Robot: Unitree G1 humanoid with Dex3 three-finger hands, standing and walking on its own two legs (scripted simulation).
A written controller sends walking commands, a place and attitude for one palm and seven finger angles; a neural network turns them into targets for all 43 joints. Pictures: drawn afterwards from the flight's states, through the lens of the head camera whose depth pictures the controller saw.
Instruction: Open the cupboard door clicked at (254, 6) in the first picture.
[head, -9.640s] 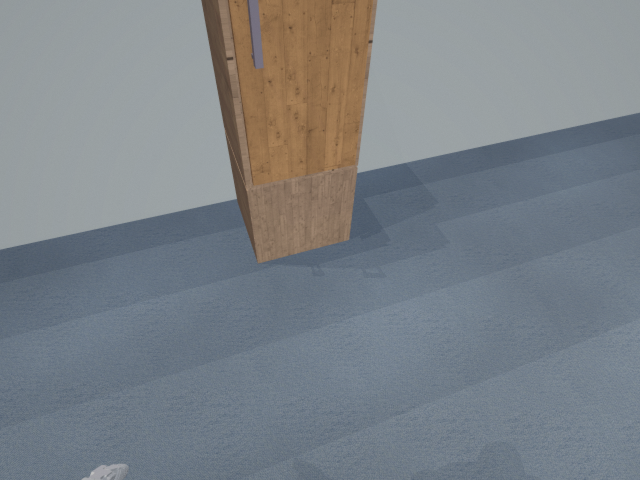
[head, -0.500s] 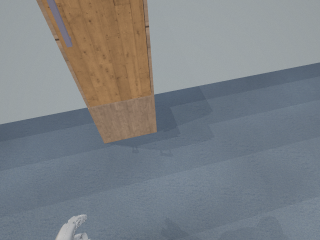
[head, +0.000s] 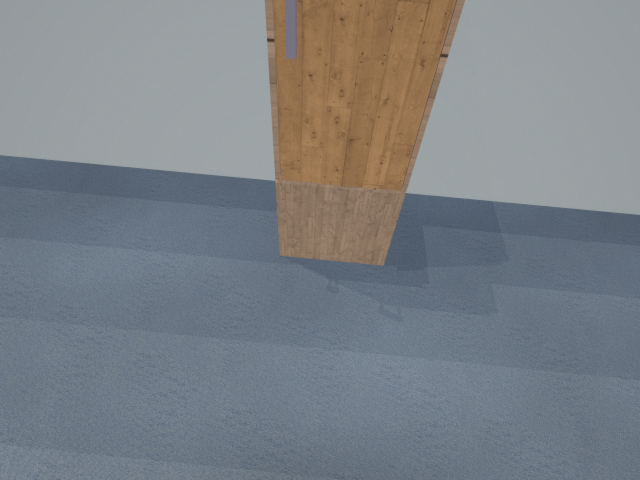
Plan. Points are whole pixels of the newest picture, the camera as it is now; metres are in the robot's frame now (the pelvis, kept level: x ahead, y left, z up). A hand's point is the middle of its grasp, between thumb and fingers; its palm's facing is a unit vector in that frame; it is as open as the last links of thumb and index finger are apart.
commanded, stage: take the last steps up to it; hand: left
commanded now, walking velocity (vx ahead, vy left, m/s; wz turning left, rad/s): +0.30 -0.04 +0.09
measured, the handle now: (292, 8) +0.91 +0.15 +0.16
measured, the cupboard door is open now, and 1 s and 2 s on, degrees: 0 0 0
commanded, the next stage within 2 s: come to a stop and stand still in 1.14 s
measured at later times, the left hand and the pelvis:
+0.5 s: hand out of the picture +0.13 +0.16 -0.15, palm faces +0.00 -0.98 -0.22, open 7.4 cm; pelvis +0.06 -0.03 +0.01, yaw +1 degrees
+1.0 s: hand out of the picture +0.10 +0.09 -0.16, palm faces +0.22 -0.97 -0.11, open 7.4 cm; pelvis +0.22 -0.03 +0.01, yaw +5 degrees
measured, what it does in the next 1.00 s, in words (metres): walks ahead: right foot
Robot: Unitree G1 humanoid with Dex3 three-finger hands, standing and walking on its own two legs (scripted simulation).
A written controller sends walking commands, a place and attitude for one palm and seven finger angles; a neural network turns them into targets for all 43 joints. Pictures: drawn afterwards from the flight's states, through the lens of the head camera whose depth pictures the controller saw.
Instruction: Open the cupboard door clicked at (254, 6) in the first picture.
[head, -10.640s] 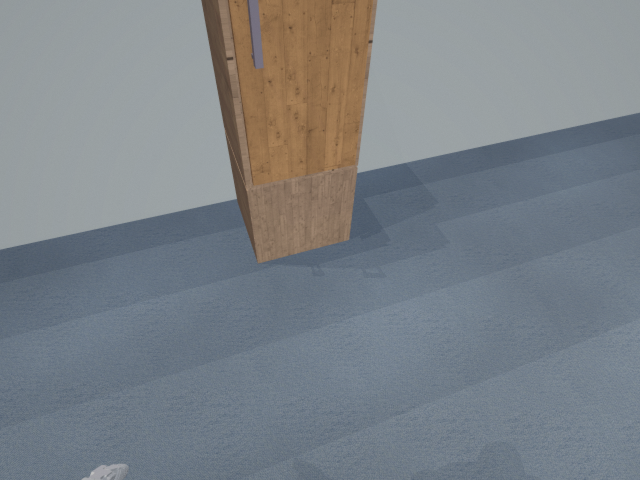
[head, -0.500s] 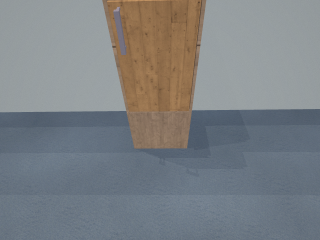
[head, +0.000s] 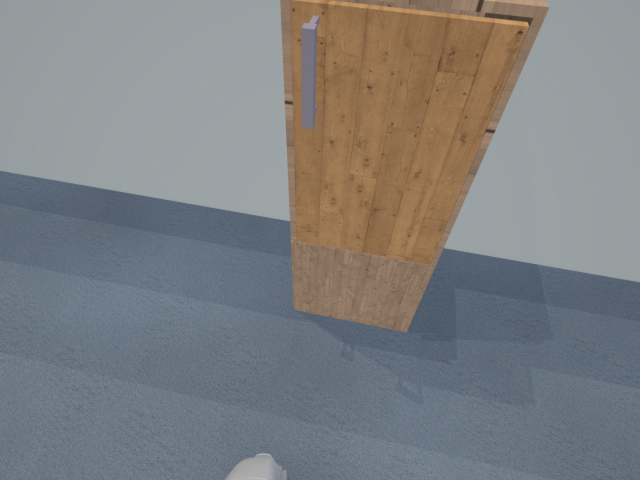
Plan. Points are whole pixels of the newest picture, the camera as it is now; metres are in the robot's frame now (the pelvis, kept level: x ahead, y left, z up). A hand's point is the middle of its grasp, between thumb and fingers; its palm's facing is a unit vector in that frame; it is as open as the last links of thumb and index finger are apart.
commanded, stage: take the last steps up to it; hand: left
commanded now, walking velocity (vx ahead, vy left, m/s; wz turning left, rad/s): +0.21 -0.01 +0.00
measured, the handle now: (311, 75) +0.70 +0.11 +0.15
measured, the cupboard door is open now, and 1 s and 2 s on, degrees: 0 0 0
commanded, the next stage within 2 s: come to a stop and stand still in 0.14 s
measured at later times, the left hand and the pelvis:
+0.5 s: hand (221, 407) +0.24 +0.19 -0.17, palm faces -0.01 -0.97 -0.23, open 7.4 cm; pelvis +0.14 +0.00 +0.00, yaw -1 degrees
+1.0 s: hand out of the picture +0.13 +0.23 -0.17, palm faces +0.07 -0.98 -0.21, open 7.4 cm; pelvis +0.09 +0.04 +0.00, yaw +0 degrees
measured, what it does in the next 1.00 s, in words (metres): steps on the spot: left foot, then right foot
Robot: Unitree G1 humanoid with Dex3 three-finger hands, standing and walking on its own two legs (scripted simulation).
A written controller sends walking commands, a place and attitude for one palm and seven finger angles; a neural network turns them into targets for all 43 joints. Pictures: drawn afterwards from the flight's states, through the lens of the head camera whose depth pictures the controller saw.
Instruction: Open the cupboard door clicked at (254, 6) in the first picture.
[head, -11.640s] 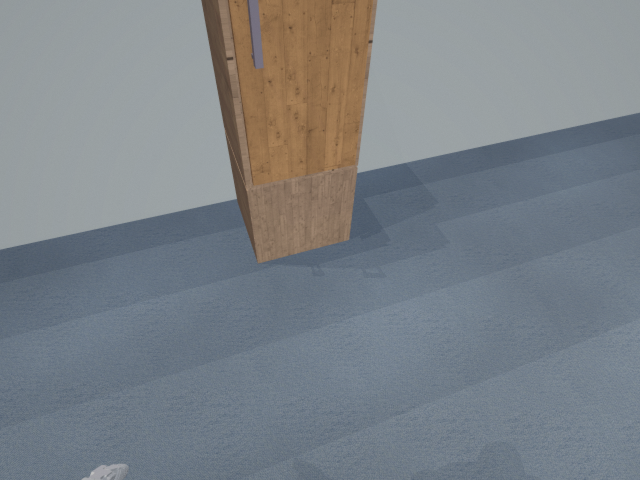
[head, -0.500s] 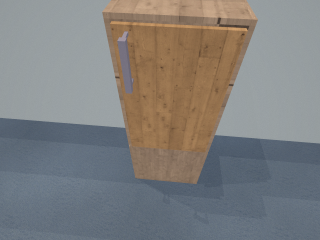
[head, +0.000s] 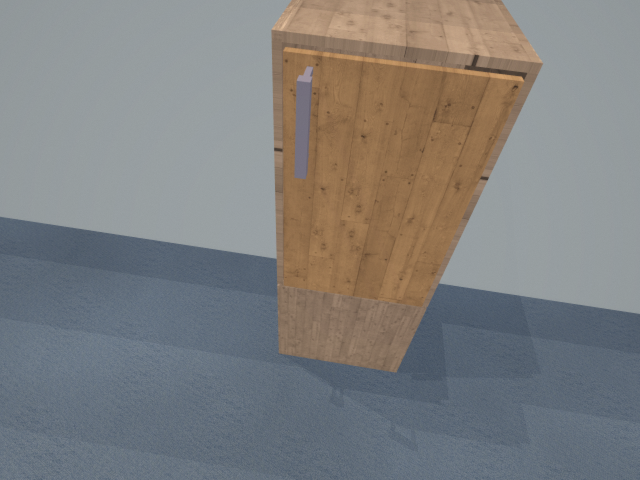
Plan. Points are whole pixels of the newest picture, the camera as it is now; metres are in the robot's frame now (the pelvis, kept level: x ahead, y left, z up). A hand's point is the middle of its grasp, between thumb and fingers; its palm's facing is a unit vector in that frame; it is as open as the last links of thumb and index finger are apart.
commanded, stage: come to a stop and stand still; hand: left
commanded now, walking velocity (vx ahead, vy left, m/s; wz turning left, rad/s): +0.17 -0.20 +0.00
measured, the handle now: (304, 125) +0.61 +0.07 +0.14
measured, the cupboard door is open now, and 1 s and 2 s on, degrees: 0 0 0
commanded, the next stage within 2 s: look again from close up in 0.16 s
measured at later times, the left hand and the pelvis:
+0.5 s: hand out of the picture +0.06 +0.14 -0.18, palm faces +0.04 -0.98 -0.21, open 7.3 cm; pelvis +0.02 -0.04 -0.01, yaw +1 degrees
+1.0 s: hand out of the picture -0.02 +0.14 -0.18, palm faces +0.03 -0.99 -0.17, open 7.4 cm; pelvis +0.00 -0.02 +0.00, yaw -1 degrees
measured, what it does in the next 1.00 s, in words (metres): steps on the spot: right foot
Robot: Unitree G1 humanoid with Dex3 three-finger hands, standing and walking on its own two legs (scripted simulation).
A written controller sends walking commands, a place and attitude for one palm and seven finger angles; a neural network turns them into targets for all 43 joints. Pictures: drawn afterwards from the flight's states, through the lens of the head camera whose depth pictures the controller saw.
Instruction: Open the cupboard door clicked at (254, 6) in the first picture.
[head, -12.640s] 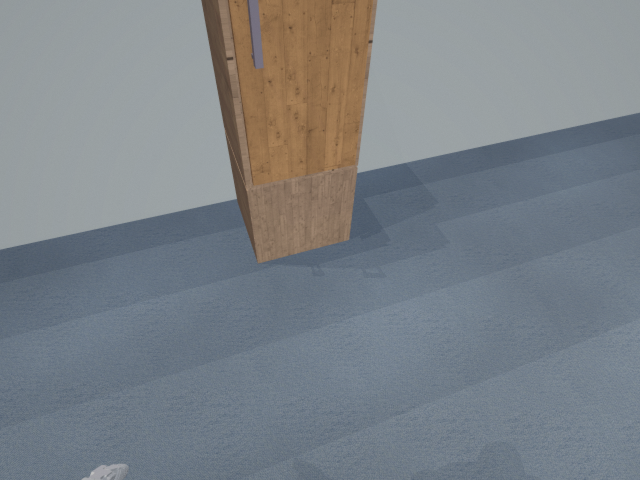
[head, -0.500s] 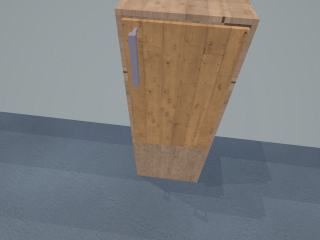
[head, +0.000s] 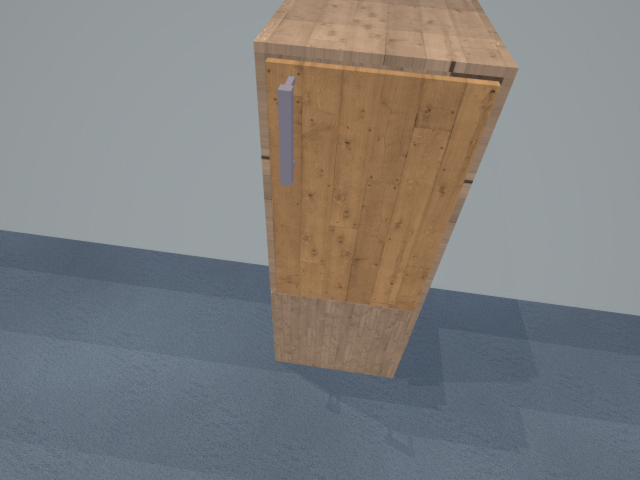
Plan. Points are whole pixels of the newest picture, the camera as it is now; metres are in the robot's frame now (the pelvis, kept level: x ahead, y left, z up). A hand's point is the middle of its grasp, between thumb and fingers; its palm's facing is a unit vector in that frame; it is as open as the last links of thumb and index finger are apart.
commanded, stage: shuffle to correct the standing spot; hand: left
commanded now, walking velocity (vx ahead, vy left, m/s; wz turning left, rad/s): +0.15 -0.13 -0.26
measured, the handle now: (288, 133) +0.61 +0.10 +0.14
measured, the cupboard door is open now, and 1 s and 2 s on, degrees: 0 0 0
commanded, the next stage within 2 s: come to a stop and stand still in 0.38 s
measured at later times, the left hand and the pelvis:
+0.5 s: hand out of the picture +0.07 +0.11 -0.18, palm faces -0.02 -0.98 -0.18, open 7.3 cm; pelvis +0.03 -0.06 +0.00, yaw -4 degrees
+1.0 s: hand out of the picture +0.09 +0.14 -0.18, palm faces -0.09 -0.97 -0.21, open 7.4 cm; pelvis +0.05 -0.04 +0.00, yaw -7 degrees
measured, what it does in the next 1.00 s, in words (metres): steps on the spot: right foot, then left foot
